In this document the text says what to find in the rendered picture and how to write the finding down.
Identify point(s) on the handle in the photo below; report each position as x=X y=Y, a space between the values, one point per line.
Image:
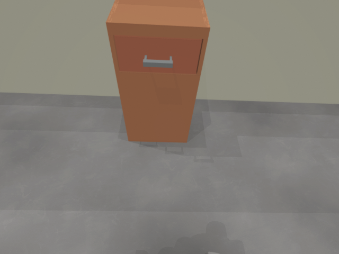
x=158 y=63

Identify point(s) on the cabinet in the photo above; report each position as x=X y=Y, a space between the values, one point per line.
x=158 y=107

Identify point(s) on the drawer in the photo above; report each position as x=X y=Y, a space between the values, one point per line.
x=131 y=51

